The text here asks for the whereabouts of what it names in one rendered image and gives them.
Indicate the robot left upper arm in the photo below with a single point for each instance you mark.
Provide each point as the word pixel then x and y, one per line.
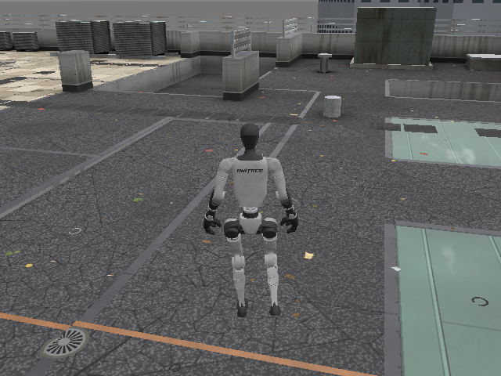
pixel 221 178

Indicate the left robot forearm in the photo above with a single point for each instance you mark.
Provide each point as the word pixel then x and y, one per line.
pixel 212 208

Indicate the right robot foot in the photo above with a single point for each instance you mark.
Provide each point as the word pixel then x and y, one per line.
pixel 275 310

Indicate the robot right thigh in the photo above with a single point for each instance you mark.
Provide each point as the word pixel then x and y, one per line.
pixel 269 233

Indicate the right robot hand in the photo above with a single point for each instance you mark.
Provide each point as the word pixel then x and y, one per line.
pixel 288 222

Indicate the left robot hand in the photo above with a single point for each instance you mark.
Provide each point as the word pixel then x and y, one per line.
pixel 212 223

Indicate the robot right upper arm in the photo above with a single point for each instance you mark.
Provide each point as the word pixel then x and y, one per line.
pixel 278 177

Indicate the right robot forearm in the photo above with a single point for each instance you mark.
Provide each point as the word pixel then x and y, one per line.
pixel 289 207

